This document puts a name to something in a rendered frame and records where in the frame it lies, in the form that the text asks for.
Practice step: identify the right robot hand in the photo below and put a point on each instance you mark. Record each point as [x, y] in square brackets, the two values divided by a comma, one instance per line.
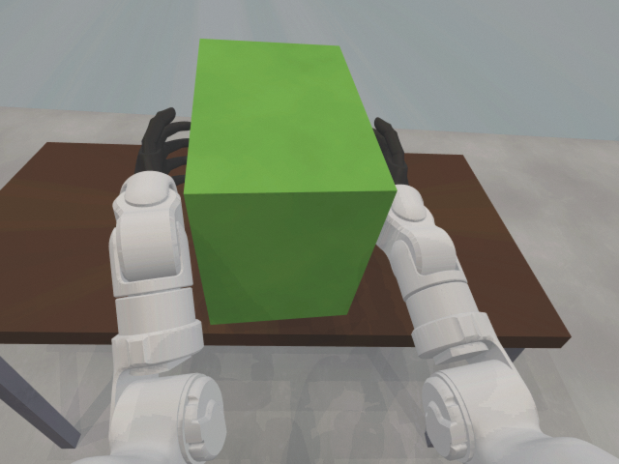
[392, 151]

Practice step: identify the right robot upper arm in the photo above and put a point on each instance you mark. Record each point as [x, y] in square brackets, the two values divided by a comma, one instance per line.
[481, 413]

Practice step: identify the carton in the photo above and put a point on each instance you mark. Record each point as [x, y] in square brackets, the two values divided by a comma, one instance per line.
[286, 187]

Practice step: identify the table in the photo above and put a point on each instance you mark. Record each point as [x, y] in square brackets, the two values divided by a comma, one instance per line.
[56, 218]

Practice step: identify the left robot hand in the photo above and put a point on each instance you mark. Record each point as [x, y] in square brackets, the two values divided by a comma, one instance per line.
[154, 150]

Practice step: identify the robot left forearm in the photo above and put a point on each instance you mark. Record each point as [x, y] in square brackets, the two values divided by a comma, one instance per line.
[150, 263]

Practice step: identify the robot right forearm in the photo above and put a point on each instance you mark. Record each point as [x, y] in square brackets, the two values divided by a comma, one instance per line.
[448, 326]

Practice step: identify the left robot upper arm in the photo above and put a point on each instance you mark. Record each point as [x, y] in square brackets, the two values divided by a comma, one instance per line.
[166, 420]

